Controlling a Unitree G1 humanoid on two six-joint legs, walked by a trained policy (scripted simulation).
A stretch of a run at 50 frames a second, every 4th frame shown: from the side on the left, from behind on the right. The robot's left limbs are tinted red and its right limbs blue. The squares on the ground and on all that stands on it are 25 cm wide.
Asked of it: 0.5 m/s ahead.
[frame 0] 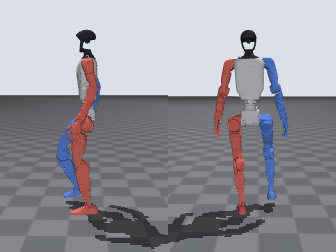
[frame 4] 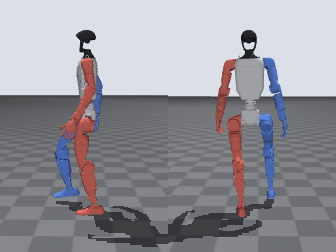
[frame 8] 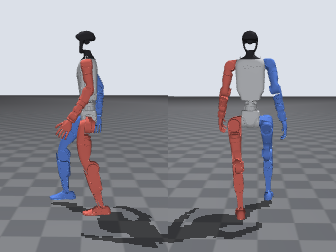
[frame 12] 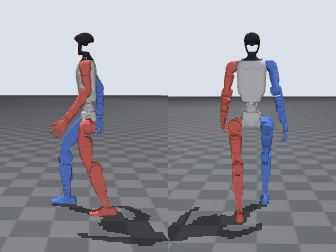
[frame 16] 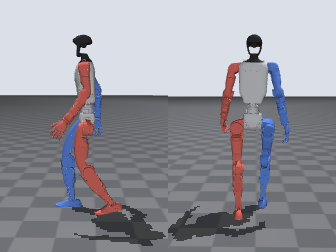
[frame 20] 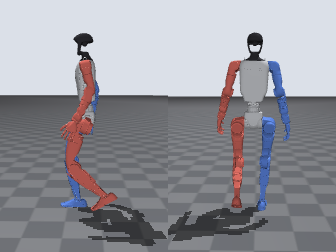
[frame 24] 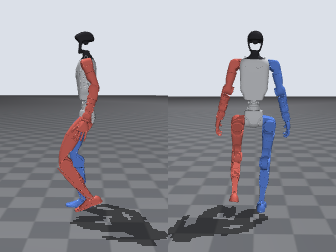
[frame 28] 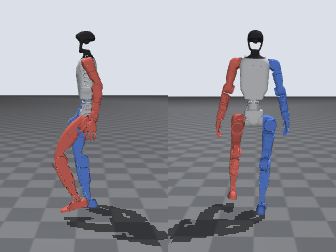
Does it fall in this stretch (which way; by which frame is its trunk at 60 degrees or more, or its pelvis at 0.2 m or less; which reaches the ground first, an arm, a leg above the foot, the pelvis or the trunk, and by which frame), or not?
no
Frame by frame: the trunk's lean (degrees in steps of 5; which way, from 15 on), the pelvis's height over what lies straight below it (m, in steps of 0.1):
0: 0, 0.8
4: 0, 0.8
8: 5, 0.8
12: 5, 0.8
16: 5, 0.8
20: 5, 0.8
24: 5, 0.8
28: 0, 0.8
